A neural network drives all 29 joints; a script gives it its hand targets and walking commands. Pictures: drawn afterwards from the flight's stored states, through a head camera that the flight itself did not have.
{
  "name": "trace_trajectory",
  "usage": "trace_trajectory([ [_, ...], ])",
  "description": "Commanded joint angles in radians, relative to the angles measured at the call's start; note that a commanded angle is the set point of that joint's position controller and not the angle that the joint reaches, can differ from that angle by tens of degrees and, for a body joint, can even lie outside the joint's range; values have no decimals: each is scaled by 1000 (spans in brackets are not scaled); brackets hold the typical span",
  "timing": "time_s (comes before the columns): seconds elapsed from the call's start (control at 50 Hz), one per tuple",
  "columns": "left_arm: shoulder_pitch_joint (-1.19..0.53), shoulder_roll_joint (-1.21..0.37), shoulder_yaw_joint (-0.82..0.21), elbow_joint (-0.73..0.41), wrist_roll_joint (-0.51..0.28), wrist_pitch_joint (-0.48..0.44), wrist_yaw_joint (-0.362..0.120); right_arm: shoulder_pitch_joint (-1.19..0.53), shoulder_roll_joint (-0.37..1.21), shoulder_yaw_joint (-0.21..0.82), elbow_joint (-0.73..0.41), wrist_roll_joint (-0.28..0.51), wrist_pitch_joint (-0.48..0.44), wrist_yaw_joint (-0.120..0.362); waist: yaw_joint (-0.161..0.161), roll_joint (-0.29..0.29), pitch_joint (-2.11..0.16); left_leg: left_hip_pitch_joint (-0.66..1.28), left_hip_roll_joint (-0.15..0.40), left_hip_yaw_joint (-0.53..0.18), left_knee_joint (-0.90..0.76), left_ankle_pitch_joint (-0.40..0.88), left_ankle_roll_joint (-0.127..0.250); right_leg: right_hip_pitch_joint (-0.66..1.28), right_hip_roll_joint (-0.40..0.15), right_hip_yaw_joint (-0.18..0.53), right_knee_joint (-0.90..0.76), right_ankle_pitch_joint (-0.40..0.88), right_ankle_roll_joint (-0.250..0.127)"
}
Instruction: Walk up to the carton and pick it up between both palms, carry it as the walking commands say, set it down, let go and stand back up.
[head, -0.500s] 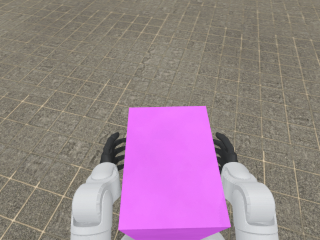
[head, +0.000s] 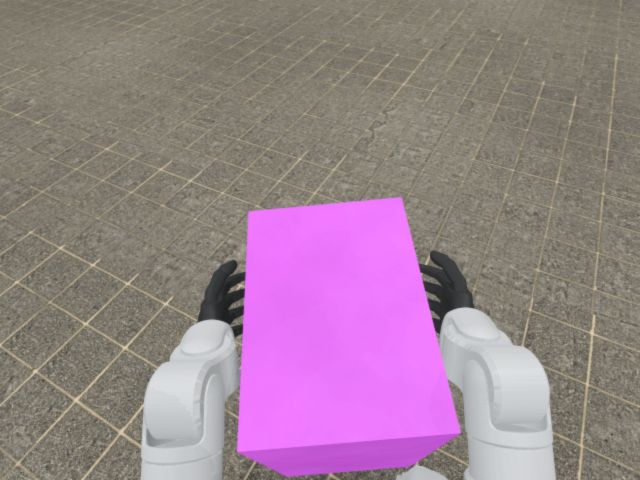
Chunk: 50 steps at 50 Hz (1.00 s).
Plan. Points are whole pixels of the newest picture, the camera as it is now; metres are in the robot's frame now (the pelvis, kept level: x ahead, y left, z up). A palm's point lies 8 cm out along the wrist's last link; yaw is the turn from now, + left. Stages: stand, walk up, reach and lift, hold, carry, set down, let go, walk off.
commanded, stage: carry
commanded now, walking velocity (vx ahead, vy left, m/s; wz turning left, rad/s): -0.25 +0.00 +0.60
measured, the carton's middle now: (338, 352) +0.26 -0.01 +0.02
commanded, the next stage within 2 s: none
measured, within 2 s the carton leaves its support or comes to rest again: neither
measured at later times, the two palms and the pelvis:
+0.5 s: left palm out of the picture +0.02 +0.18 +0.12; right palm out of the picture +0.09 -0.07 +0.10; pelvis -0.19 -0.01 +0.03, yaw +16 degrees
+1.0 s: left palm out of the picture -0.27 +0.23 +0.10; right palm out of the picture -0.12 +0.02 +0.09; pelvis -0.41 -0.04 +0.01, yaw +35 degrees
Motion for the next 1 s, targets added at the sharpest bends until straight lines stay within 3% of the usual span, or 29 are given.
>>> trace_trajectory([
  [0.0,-345,-874,-509,-131,-246,-2,-123,-241,863,457,-40,207,-33,139,7,470,-203,115,402,-559,-251,844,211,-204,156,106,304,-466,80],
  [0.02,-377,-928,-538,-134,-258,-13,-130,-275,915,466,-67,217,-44,149,18,346,-229,91,352,-463,-230,810,219,-160,132,194,448,-390,78],
  [0.06,-461,-1018,-616,-183,-315,-37,-149,-305,974,467,-109,217,-79,165,25,208,-269,79,247,-297,-221,520,152,-153,126,197,479,-196,64],
  [0.12,-467,-1046,-637,-201,-344,-58,-160,-322,963,471,-179,213,-117,159,24,175,-326,132,193,-296,-219,427,142,-127,166,186,422,-144,52],
  [0.24,-328,-958,-602,-153,-311,-41,-144,-219,879,491,-174,187,-100,137,23,205,-363,141,223,-447,-345,319,158,35,243,175,93,-200,11],
  [0.28,-296,-940,-578,-136,-295,-34,-141,-222,870,510,-179,192,-90,135,29,238,-360,94,202,-443,-393,319,122,157,274,149,-84,-213,-11],
  [0.3,-278,-935,-564,-125,-286,-32,-140,-228,867,519,-184,194,-86,134,38,250,-361,69,173,-419,-411,317,82,245,287,124,-229,-187,-25],
  [0.32,-258,-929,-549,-113,-275,-31,-139,-241,862,529,-189,199,-82,133,52,237,-368,3,127,-364,-409,275,22,388,264,104,-393,-111,-32],
  [0.34,-242,-911,-535,-94,-261,-30,-139,-252,855,540,-189,202,-75,135,64,102,-328,-176,24,-252,-341,153,-64,519,143,211,-504,-127,-71],
  [0.36,-240,-927,-513,-78,-243,-40,-144,-289,862,583,-219,221,-65,144,73,-366,-265,-303,-107,-98,129,-147,-56,380,-199,590,-566,-66,-218],
  [0.38,-258,-942,-539,-137,-259,-42,-152,-319,897,587,-240,231,-71,143,50,-227,-162,-368,-31,-57,441,-218,-34,216,-292,484,-525,225,-255],
  [0.4,-283,-959,-534,-153,-267,-43,-159,-350,936,600,-237,254,-76,148,50,-76,-171,-326,-2,-99,569,-170,-13,201,-208,345,-464,341,-234],
  [0.42,-317,-949,-536,-165,-266,-43,-163,-372,941,607,-235,266,-76,152,49,-20,-175,-314,5,-111,647,-109,-6,192,-142,239,-417,363,-198],
  [0.44,-327,-938,-533,-168,-263,-42,-161,-357,932,602,-222,268,-73,155,45,-21,-193,-316,9,-122,681,-54,-3,225,-96,186,-371,401,-169],
  [0.46,-329,-921,-520,-168,-252,-42,-154,-350,920,598,-203,270,-67,155,38,-67,-207,-312,4,-107,666,-30,-8,260,-61,150,-321,471,-149],
  [0.5,-308,-887,-492,-165,-244,-40,-148,-352,902,587,-185,269,-61,144,42,-113,-219,-280,-2,-51,509,-58,-16,298,-41,123,-281,517,-127],
  [0.58,-279,-849,-473,-145,-237,-24,-134,-321,876,565,-153,256,-41,127,54,-222,-261,-155,-25,41,242,-158,-14,319,-93,149,-280,533,-131],
  [0.64,-274,-846,-474,-122,-236,-12,-124,-297,866,535,-115,249,-25,125,50,-231,-303,-55,-35,59,-8,-114,3,337,-120,141,-227,536,-96],
  [0.66,-276,-851,-474,-111,-237,-9,-121,-283,865,523,-96,244,-22,128,36,-169,-293,10,-29,47,-196,17,-2,300,-101,108,-167,443,-49],
  [0.68,-286,-854,-476,-97,-235,-7,-119,-276,868,508,-74,238,-20,134,34,-61,-268,104,27,-48,-294,70,-5,174,-56,78,-71,237,5],
  [0.7,-317,-846,-484,-109,-236,-2,-124,-260,850,481,-45,218,-27,137,16,292,-214,167,295,-449,-273,374,110,-165,92,29,131,-189,79],
  [0.72,-371,-894,-515,-135,-252,-9,-133,-277,886,484,-73,217,-40,143,8,369,-199,58,365,-535,-275,620,217,-179,144,146,347,-393,81],
  [0.74,-402,-934,-547,-146,-271,-17,-140,-283,923,482,-84,218,-48,151,13,287,-226,31,322,-439,-263,548,210,-148,137,199,457,-317,75],
  [0.76,-441,-977,-586,-165,-296,-28,-148,-302,947,480,-101,215,-63,158,19,220,-241,32,268,-346,-253,424,170,-155,127,206,469,-226,68],
  [0.8,-493,-1023,-627,-186,-329,-40,-158,-322,965,471,-135,211,-92,162,27,205,-285,98,199,-286,-207,442,140,-165,139,196,442,-141,53],
  [0.84,-471,-1023,-629,-192,-338,-50,-159,-326,947,475,-182,208,-110,153,25,184,-325,141,189,-317,-203,448,144,-134,166,197,376,-159,51],
  [0.92,-377,-961,-604,-159,-315,-39,-146,-247,888,474,-171,183,-100,134,22,198,-357,168,219,-454,-283,328,167,-58,217,197,195,-207,34],
  [0.98,-328,-933,-578,-134,-295,-27,-140,-233,870,496,-172,185,-87,129,27,229,-368,116,213,-484,-356,298,144,84,260,172,-2,-222,5],
])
